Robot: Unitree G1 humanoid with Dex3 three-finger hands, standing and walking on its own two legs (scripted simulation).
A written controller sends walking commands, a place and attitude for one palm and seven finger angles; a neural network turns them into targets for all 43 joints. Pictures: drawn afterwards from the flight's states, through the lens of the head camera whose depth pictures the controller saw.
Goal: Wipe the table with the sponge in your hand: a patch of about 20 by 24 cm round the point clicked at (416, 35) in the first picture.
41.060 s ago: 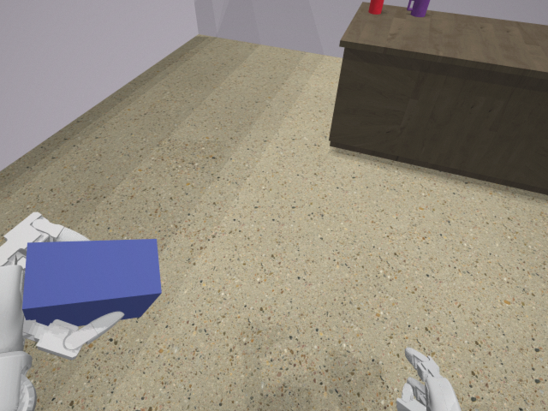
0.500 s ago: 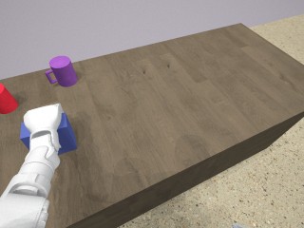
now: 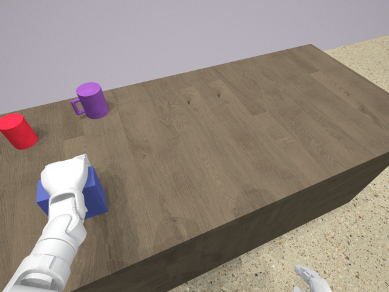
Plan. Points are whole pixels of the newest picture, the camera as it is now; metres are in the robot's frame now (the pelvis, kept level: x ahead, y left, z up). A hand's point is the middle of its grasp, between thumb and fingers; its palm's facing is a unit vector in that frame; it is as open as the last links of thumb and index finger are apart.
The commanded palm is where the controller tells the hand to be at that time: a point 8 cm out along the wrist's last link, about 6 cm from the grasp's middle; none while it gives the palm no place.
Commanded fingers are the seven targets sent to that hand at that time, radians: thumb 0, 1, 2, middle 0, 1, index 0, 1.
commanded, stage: wipe back along the first lane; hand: left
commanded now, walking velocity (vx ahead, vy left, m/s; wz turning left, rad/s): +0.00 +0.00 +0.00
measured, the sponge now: (77, 201) +0.32 +0.32 -0.05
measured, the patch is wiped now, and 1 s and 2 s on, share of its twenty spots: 1.00 1.00 1.00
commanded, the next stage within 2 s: lift the sponge slowly off the table in 0.62 s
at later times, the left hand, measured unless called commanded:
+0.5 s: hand (77, 208) +0.28 +0.29 +0.00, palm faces -0.04 -0.06 -1.00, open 10.3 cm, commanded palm +0.24 +0.27 +0.03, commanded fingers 0.00 0.10 1.30 -1.20 -1.60 -1.20 -1.60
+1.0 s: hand (79, 218) +0.26 +0.27 +0.00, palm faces -0.05 -0.09 -0.99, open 10.3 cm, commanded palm +0.22 +0.26 +0.05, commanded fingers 0.00 0.10 1.30 -1.20 -1.60 -1.20 -1.60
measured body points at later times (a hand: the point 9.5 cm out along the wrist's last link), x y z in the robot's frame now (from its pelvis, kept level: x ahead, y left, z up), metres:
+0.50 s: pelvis +0.00 -0.01 +0.00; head +0.00 -0.01 +0.45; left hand +0.28 +0.28 +0.05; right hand +0.20 -0.24 -0.09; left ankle -0.03 +0.06 -0.73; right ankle +0.02 -0.11 -0.73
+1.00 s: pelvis +0.00 -0.01 +0.00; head -0.01 -0.02 +0.45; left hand +0.26 +0.27 +0.05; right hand +0.21 -0.22 -0.08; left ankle -0.03 +0.06 -0.73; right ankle +0.02 -0.11 -0.73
